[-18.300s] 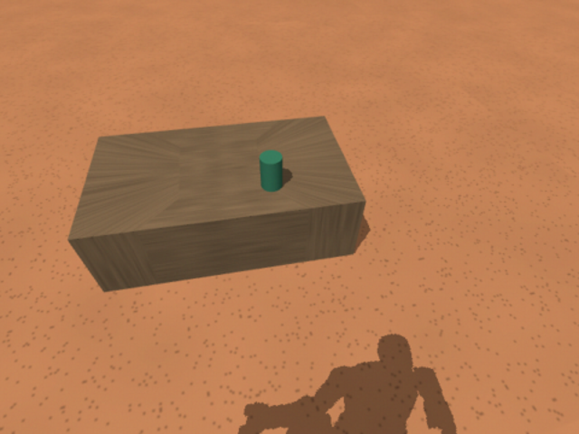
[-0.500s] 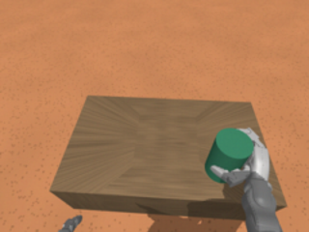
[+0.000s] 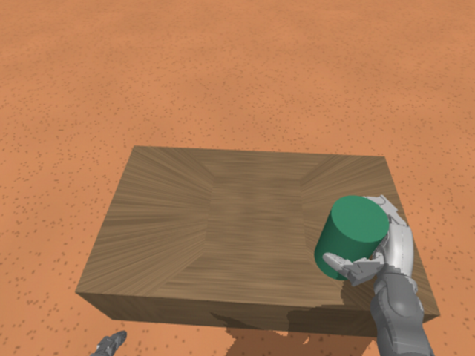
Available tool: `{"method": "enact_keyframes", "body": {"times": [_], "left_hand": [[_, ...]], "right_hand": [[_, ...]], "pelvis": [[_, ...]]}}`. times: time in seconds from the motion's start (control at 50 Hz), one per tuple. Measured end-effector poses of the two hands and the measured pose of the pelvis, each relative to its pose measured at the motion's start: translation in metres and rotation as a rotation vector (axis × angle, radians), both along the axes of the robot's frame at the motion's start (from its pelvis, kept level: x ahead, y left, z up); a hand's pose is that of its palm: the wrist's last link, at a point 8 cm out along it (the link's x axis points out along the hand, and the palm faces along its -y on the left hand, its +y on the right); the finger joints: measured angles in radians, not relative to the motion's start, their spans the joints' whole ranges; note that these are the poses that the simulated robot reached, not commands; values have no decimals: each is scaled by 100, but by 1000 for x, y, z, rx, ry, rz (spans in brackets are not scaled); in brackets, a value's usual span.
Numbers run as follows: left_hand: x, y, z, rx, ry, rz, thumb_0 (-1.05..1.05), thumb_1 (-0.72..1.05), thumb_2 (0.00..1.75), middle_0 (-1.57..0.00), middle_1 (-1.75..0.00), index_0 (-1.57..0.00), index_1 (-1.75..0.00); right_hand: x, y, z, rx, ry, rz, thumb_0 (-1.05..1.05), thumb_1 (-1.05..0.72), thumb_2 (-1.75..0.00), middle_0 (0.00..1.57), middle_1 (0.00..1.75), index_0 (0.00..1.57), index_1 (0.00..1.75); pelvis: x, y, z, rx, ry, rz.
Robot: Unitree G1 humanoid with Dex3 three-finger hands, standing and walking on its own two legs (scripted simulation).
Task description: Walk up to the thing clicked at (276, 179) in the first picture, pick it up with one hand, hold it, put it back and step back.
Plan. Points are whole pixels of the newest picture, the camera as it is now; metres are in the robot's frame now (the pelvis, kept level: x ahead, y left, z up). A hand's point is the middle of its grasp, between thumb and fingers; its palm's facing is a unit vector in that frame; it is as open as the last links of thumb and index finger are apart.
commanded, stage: crouch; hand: right
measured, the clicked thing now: (347, 239) +0.32 -0.16 +0.03
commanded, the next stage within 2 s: lower in 1.40 s
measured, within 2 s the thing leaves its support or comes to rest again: neither
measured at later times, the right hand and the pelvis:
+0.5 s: hand (344, 241) +0.37 -0.19 -0.06, palm faces +0.24 +0.97 -0.04, open 11.5 cm; pelvis -0.02 +0.01 -0.06, yaw +0 degrees
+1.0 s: hand (328, 242) +0.43 -0.20 -0.19, palm faces +0.24 +0.97 -0.04, open 11.5 cm; pelvis -0.04 +0.00 -0.18, yaw +1 degrees
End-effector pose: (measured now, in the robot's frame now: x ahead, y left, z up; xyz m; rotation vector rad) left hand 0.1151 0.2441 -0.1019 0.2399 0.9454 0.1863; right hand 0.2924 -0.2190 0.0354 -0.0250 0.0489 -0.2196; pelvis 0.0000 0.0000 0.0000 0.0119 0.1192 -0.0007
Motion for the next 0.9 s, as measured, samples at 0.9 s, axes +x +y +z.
{"method": "enact_keyframes", "body": {"times": [0.9], "left_hand": [[-96,35,-173,61,364,35,1,90,91,-19,-30,-20,-30]], "right_hand": [[97,-27,-207,-1,15,-11,-1,61,-105,67,102,67,102]], "pelvis": [[-40,3,-160,15,427,11]]}}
